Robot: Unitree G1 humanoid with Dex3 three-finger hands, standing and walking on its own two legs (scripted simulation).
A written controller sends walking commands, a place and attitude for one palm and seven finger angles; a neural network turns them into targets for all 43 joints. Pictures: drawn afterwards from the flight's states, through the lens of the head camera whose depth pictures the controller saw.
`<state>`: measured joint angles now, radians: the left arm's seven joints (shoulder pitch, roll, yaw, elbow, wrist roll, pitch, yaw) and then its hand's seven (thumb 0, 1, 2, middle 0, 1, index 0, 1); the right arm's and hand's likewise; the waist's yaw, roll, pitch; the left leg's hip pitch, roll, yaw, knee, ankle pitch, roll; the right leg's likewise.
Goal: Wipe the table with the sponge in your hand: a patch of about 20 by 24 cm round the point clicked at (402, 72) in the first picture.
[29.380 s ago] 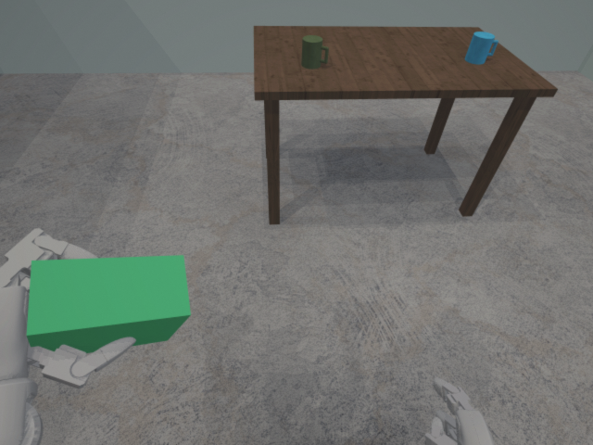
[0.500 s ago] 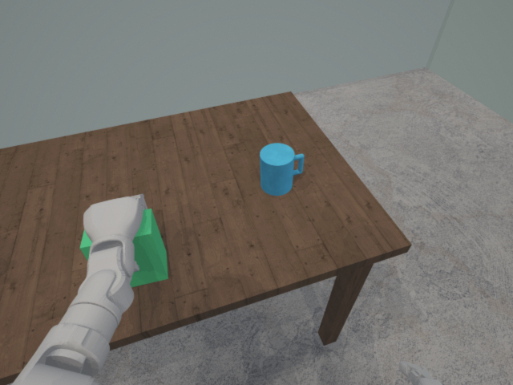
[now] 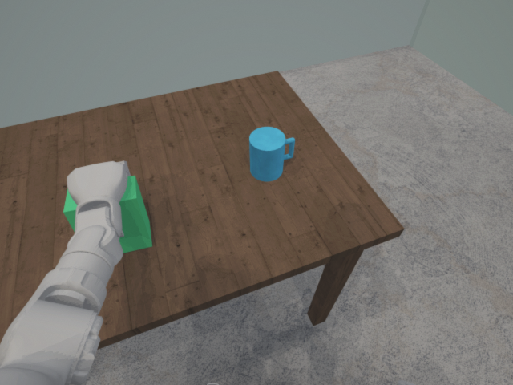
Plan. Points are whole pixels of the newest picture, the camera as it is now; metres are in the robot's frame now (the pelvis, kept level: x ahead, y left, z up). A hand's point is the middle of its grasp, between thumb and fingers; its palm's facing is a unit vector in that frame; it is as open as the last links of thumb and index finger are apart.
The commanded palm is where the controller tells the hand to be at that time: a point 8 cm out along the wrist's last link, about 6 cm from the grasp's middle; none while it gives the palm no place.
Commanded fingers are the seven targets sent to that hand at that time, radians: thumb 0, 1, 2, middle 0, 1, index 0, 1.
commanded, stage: wipe forward along the middle lane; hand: left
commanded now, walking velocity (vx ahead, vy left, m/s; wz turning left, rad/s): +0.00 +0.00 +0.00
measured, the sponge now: (116, 226) +0.39 +0.28 -0.02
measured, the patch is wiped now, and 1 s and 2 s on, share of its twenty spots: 0.95 0.95 0.95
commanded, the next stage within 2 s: slide back across to the first lane in 0.50 s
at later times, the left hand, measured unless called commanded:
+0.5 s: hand (107, 186) +0.45 +0.30 +0.03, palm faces -0.11 +0.03 -0.99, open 10.6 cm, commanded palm +0.44 +0.28 +0.07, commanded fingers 0.00 0.10 1.30 -1.20 -1.60 -1.20 -1.60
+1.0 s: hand (84, 175) +0.47 +0.34 +0.04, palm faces -0.12 +0.00 -0.99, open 10.6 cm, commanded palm +0.44 +0.33 +0.10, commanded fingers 0.00 0.10 1.30 -1.20 -1.60 -1.20 -1.60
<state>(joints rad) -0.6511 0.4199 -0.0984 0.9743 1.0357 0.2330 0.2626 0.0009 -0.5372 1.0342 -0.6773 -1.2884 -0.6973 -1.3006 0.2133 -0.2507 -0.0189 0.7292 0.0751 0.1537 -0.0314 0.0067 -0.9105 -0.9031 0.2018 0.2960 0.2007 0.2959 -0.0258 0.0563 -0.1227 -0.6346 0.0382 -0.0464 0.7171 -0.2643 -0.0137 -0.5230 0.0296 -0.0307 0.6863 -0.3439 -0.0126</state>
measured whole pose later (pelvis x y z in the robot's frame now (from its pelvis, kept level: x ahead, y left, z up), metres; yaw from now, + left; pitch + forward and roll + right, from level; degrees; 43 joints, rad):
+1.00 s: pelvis +0.02 +0.02 +0.00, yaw -2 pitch +15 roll -3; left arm -0.74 0.60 0.06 1.08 1.08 0.16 0.20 0.01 -0.54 1.04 -0.68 -1.29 -0.70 -1.30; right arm 0.31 -0.26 -0.02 0.73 0.07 0.16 0.00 0.01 -0.91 -0.90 0.20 0.30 0.20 0.30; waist -0.09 0.04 -0.13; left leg -0.69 0.05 -0.02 0.74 -0.31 0.01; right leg -0.56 0.03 0.00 0.65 -0.35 0.01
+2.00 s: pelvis +0.03 +0.02 +0.01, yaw +1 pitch +9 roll -3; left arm -0.37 0.51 -0.01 0.67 1.02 0.18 0.20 0.01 -0.52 1.04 -0.66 -1.30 -0.68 -1.32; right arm 0.18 -0.26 -0.02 0.67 0.08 0.17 -0.01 0.01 -0.91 -0.90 0.20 0.30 0.20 0.30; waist 0.01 0.05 -0.11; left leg -0.55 0.01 -0.04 0.69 -0.30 0.02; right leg -0.40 0.01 -0.03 0.60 -0.35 0.01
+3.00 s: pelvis +0.04 +0.01 +0.01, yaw +1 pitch +4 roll -1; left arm 0.06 0.39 -0.09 0.20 1.00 0.31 0.23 0.00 -0.51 1.03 -0.63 -1.33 -0.65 -1.34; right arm 0.08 -0.25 0.00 0.61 0.07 0.12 0.00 0.01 -0.91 -0.90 0.20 0.30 0.20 0.30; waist 0.08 0.08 -0.11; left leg -0.42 0.01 -0.04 0.66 -0.31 0.00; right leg -0.29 0.01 -0.03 0.60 -0.38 0.00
